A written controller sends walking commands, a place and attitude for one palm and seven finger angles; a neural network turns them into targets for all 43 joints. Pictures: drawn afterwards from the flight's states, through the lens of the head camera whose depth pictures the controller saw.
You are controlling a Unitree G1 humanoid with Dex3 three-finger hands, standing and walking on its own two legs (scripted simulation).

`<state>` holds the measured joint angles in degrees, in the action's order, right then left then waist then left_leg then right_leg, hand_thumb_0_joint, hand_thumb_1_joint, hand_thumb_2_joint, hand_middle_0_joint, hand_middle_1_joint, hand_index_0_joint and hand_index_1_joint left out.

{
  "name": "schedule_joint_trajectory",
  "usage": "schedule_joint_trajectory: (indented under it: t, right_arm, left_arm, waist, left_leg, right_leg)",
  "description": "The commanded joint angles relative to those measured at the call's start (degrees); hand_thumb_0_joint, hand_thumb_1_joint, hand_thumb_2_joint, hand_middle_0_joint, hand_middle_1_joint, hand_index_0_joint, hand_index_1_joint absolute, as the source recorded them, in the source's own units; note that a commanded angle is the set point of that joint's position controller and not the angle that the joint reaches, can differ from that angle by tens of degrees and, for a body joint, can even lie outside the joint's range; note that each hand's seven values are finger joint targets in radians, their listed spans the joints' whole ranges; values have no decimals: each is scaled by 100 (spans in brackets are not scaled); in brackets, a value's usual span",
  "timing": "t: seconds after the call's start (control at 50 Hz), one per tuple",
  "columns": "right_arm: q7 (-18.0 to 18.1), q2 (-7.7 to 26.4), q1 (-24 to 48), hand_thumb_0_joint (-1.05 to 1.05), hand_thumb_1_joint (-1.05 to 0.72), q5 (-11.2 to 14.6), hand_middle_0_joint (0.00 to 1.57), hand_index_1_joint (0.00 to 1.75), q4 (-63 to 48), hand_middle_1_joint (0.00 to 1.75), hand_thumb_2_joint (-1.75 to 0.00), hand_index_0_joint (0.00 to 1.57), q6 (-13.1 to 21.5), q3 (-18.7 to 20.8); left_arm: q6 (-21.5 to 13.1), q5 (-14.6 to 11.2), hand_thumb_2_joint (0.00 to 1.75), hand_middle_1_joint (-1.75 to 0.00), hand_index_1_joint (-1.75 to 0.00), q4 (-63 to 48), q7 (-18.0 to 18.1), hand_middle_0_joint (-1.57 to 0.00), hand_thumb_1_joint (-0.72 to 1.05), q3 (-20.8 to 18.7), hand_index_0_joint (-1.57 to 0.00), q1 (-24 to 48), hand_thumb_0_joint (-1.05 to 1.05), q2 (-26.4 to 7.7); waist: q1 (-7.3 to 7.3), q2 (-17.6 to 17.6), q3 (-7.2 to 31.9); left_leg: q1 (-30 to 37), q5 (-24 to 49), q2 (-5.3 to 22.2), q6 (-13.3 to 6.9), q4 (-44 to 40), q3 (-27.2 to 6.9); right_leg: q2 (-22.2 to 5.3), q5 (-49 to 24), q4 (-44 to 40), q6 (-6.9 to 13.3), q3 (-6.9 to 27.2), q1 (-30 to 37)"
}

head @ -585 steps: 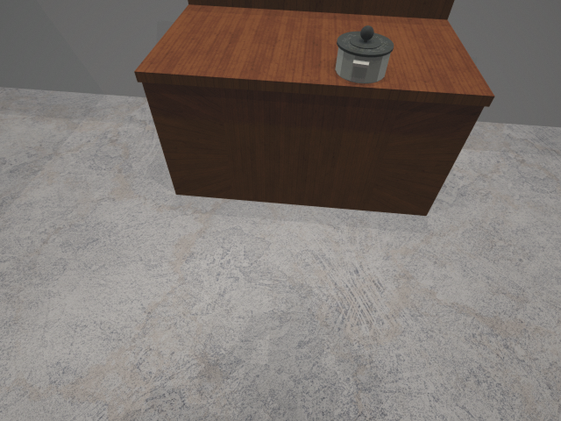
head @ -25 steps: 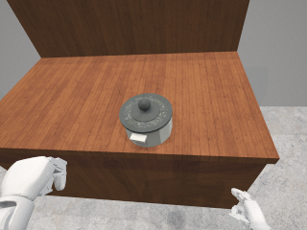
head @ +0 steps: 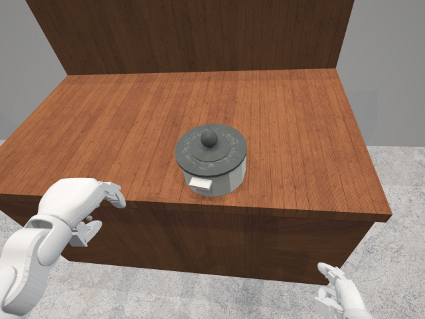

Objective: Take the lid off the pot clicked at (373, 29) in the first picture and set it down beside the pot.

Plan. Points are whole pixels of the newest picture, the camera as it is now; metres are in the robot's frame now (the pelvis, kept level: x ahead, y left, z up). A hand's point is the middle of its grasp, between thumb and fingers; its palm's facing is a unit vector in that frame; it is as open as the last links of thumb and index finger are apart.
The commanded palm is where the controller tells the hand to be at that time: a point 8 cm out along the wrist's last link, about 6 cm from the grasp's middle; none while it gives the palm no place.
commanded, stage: reach forward and open the fingers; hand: left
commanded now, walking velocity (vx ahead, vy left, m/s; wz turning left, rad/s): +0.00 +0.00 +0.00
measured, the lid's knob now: (209, 138) +0.53 +0.08 +0.02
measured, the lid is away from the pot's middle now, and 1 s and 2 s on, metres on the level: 0.00 0.00 0.00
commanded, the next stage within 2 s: move the open hand above the knob in 0.34 s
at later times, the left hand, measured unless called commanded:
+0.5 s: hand (95, 189) +0.30 +0.25 +0.11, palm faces -0.17 -0.04 -0.98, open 10.0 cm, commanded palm +0.29 +0.24 +0.17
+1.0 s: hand (141, 165) +0.37 +0.19 +0.10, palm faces -0.22 -0.03 -0.97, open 10.0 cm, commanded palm +0.36 +0.19 +0.17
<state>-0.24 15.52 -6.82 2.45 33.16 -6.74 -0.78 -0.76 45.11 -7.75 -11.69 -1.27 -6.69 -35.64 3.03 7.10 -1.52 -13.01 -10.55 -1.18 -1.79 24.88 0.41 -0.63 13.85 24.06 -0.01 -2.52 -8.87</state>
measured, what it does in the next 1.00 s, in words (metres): stands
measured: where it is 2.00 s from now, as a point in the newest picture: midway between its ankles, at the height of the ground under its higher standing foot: outside the picture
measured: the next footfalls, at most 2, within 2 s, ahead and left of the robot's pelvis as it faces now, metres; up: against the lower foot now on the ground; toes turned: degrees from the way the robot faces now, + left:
none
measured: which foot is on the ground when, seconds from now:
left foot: down 0.00-1.00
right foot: down 0.00-1.00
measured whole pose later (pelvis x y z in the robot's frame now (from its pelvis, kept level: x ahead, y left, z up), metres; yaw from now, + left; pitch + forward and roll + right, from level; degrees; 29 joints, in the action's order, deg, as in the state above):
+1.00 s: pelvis +0.01 +0.00 +0.00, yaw +0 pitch +1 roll +1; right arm -1.5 16.0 -6.8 4.1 33.7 -8.5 -1.6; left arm 9.9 48.3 12.1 -16.2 12.7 24.0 -29.8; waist 0.6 6.2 -0.4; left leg -15.3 -11.7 -2.0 -1.6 26.4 0.4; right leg -1.5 16.6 28.4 0.2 -2.5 -12.3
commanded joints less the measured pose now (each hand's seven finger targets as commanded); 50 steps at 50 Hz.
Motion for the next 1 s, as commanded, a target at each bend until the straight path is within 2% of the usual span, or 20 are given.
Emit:
schedule_joint_trajectory:
  t: [0.0, 0.04, 0.12, 0.18, 0.2, 0.34, 0.38, 0.42, 0.44, 0.48, 0.5, 0.58, 0.7, 0.78, 0.8, 0.84, 0.88, 0.9, 0.94, 0.98]
  right_arm:
    - [-16, 565, 922, 0, -90, 17, 20, 30, -1010, 30, -90, 20, 294, 184]
    - [-21, 580, 905, 0, -90, 14, 20, 30, -1021, 30, -90, 20, 295, 216]
    - [-42, 595, 807, 0, -90, 18, 20, 30, -966, 30, -90, 20, 283, 217]
    - [-65, 593, 886, 0, -90, 46, 20, 30, -1048, 30, -90, 20, 277, 214]
    - [-59, 577, 874, 0, -90, 38, 20, 30, -1000, 30, -90, 20, 264, 192]
    - [-68, 618, 807, 0, -90, 41, 20, 30, -973, 30, -90, 20, 219, 209]
    - [-80, 623, 824, 0, -90, 54, 20, 30, -1016, 30, -90, 20, 235, 210]
    - [-76, 623, 765, 0, -90, 57, 20, 30, -941, 30, -90, 20, 192, 198]
    - [-94, 648, 848, 0, -90, 77, 20, 30, -955, 30, -90, 20, 201, 201]
    - [-146, 606, 902, 0, -90, 102, 20, 30, -1091, 30, -90, 20, 243, 216]
    - [-130, 582, 871, 0, -90, 87, 20, 30, -1031, 30, -90, 20, 237, 177]
    - [-114, 638, 845, 0, -90, 78, 20, 30, -995, 30, -90, 20, 252, 174]
    - [-165, 551, 813, 0, -90, 112, 20, 30, -937, 30, -90, 20, 186, 125]
    - [-149, 592, 835, 0, -90, 123, 20, 30, -950, 30, -90, 20, 166, 129]
    - [-126, 567, 817, 0, -90, 131, 20, 30, -895, 30, -90, 20, 145, 108]
    - [-124, 571, 804, 0, -90, 140, 20, 30, -913, 30, -90, 20, 141, 121]
    - [-124, 587, 814, 0, -90, 145, 20, 30, -934, 30, -90, 20, 166, 139]
    - [-104, 547, 768, 0, -90, 149, 20, 30, -877, 30, -90, 20, 137, 89]
    - [-78, 599, 702, 0, -90, 187, 20, 30, -810, 30, -90, 20, 78, 118]
    - [-61, 609, 778, 0, -90, 173, 20, 30, -888, 30, -90, 20, 100, 152]
  left_arm:
    - [82, 18, 132, -12, -12, -701, 159, -83, -23, -845, -83, 1345, 0, -1276]
    - [54, 28, 134, -8, -8, -907, 157, -82, -26, -804, -82, 1634, 0, -1326]
    - [112, 81, 135, -8, -8, -601, 140, -82, -26, -958, -82, 1760, 0, -1474]
    - [174, 95, 135, -8, -8, -585, 126, -83, -26, -933, -83, 1983, 0, -1456]
    - [176, 83, 136, -8, -8, -608, 92, -83, -27, -705, -83, 2196, 0, -1301]
    - [257, 159, 137, -8, -8, -508, 45, -83, -27, -679, -83, 2745, 0, -1433]
    - [296, 181, 138, -8, -8, -449, 36, -83, -27, -837, -83, 2735, 0, -1551]
    - [321, 161, 138, -8, -8, -281, -10, -83, -28, -666, -83, 2944, 0, -1440]
    - [526, 122, 138, -8, -8, -41, -95, -83, -28, -327, -83, 3017, 0, -1192]
    - [658, 109, 138, -8, -8, -405, -200, -83, -28, -172, -83, 3208, 0, -1052]
    - [697, 124, 138, -8, -8, -332, -273, -83, -28, 126, -83, 3386, 0, -846]
    - [724, 285, 138, -8, -8, -289, -272, -83, -28, -341, -83, 3855, 0, -1421]
    - [854, 317, 138, -8, -8, 294, -271, -83, -28, 320, -83, 4196, 0, -705]
    - [936, 390, 138, -8, -8, 454, -207, -83, -28, 127, -83, 4521, 0, -973]
    - [953, 420, 138, -8, -8, 562, -220, -83, -28, 292, -83, 4761, 0, -861]
    - [976, 405, 138, -8, -8, 530, -198, -83, -28, 425, -83, 4920, 0, -735]
    - [997, 408, 138, -8, -8, 700, -185, -83, -28, 143, -83, 4831, 0, -991]
    - [1037, 398, 138, -8, -8, 983, -226, -83, -28, 502, -83, 4943, 0, -640]
    - [1108, 396, 138, -8, -8, 1303, -238, -83, -28, 634, -83, 5290, 0, -572]
    - [1056, 434, 138, -8, -8, 891, -223, -83, -28, 350, -83, 5563, 0, -911]
  waist:
    - [-20, -362, 1031]
    - [-18, -178, 1171]
    - [-12, -364, 1148]
    - [-22, -306, 1111]
    - [-50, -293, 1237]
    - [-72, -161, 1326]
    - [-58, -189, 1396]
    - [-108, -248, 1368]
    - [-134, -149, 1367]
    - [-142, -206, 1503]
    - [-186, -314, 1592]
    - [-141, -384, 1594]
    - [-185, -466, 1577]
    - [-186, -508, 1607]
    - [-211, -594, 1676]
    - [-214, -418, 1772]
    - [-183, -542, 1827]
    - [-239, -698, 1787]
    - [-320, -743, 1523]
    - [-249, -639, 1938]
  left_leg:
    - [627, 629, -36, -105, -373, -136]
    - [757, 641, -9, -101, -407, -205]
    - [723, 741, 9, -96, -396, -222]
    - [718, 675, 4, -98, -364, -250]
    - [747, 739, -9, -93, -387, -213]
    - [822, 790, 7, -68, -387, -320]
    - [844, 925, -6, -81, -300, -305]
    - [831, 957, 9, -58, -340, -316]
    - [788, 929, -55, -52, -327, -339]
    - [894, 996, -53, -68, -241, -353]
    - [941, 1032, -73, -72, -259, -336]
    - [872, 980, -85, -83, -205, -361]
    - [791, 937, -95, -44, -234, -290]
    - [684, 795, -129, -71, -153, -244]
    - [693, 878, -142, -79, -153, -198]
    - [763, 971, -155, -76, -132, -237]
    - [706, 982, -149, -102, -56, -193]
    - [631, 936, -179, -104, -81, -162]
    - [516, 680, -180, -114, -82, -138]
    - [649, 845, -186, -148, -5, -140]
  right_leg:
    - [101, -548, -442, 113, 14, -88]
    - [103, -527, -430, 118, 10, -112]
    - [122, -606, -398, 133, -8, -109]
    - [153, -578, -354, 166, 22, -173]
    - [118, -594, -353, 148, -15, -124]
    - [132, -612, -303, 170, -39, -187]
    - [162, -761, -255, 197, 11, -145]
    - [143, -754, -267, 172, -42, -184]
    - [132, -820, -188, 175, -39, -172]
    - [157, -877, -140, 188, -11, -183]
    - [145, -891, -152, 164, -52, -168]
    - [170, -950, -105, 202, -6, -112]
    - [154, -870, -30, 186, -77, -206]
    - [148, -915, -13, 193, 11, -166]
    - [133, -977, 7, 173, 0, -137]
    - [129, -1065, 46, 182, -2, -151]
    - [123, -1168, 72, 185, 60, -74]
    - [112, -1155, 79, 151, 17, -102]
    - [110, -1016, 20, 134, 33, -299]
    - [86, -1198, 91, 158, 113, -77]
